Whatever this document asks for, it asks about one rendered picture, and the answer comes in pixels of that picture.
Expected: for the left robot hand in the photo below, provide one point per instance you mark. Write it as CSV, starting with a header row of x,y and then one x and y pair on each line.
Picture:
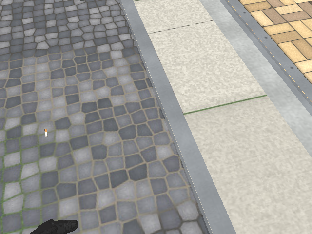
x,y
61,226

